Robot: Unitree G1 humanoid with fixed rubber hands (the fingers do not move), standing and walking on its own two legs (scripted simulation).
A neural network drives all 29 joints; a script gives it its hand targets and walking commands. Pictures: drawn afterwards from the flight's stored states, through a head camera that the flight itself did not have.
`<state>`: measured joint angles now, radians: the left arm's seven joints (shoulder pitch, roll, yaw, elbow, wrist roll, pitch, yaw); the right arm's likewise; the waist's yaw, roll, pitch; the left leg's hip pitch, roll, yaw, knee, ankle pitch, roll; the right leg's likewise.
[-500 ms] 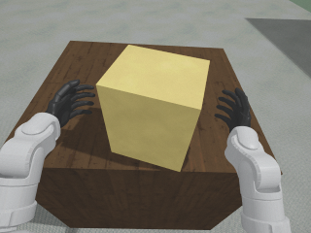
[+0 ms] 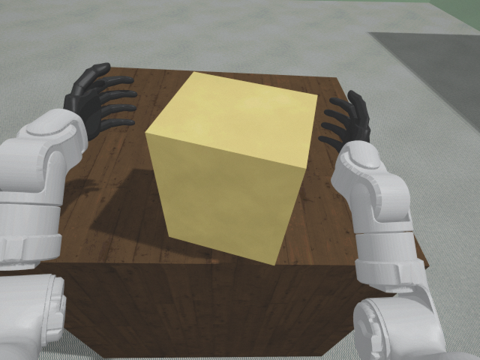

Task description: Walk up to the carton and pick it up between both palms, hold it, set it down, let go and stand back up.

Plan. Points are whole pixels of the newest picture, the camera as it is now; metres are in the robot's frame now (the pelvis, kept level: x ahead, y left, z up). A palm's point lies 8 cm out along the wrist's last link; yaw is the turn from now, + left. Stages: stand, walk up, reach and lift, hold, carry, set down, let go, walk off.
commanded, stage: reach and lift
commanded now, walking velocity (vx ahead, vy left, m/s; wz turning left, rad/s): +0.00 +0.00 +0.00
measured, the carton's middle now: (235, 172) +0.39 +0.01 +0.11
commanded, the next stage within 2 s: none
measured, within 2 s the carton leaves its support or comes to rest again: neither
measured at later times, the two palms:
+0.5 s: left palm (99, 83) +0.43 +0.21 +0.25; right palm (350, 126) +0.39 -0.16 +0.21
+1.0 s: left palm (121, 111) +0.45 +0.20 +0.19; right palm (344, 157) +0.39 -0.17 +0.15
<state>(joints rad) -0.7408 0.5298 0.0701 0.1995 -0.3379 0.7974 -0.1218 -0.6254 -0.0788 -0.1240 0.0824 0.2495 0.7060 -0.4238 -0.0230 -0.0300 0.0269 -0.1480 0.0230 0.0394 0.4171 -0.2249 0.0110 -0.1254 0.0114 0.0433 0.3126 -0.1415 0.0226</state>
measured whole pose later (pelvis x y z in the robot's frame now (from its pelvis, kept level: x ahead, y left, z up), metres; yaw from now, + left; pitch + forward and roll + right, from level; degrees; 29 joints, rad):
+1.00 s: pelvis +0.01 +0.00 +0.00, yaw +0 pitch -2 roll -2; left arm -0.99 0.45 -0.04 0.88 -0.34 0.41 -0.11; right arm -0.75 -0.08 -0.09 0.65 0.26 0.35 -0.36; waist -0.09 -0.04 0.02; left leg -0.15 0.02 0.04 0.42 -0.23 0.01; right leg -0.11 0.01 0.04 0.28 -0.13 0.03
